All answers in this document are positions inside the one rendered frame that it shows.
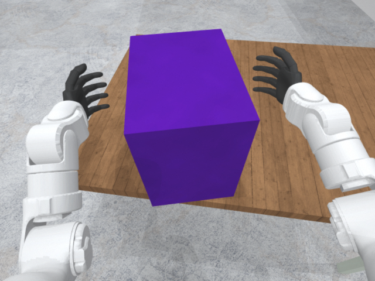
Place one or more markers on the robot right upper arm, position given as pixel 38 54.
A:
pixel 353 221

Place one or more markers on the right robot hand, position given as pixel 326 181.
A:
pixel 287 73

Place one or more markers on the table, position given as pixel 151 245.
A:
pixel 281 174

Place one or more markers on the robot left forearm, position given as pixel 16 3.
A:
pixel 52 158

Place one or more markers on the robot right forearm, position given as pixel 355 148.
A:
pixel 327 127

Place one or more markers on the robot left upper arm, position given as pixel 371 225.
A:
pixel 57 252

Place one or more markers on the carton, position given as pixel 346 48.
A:
pixel 189 119

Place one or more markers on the left robot hand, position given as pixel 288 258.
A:
pixel 74 90

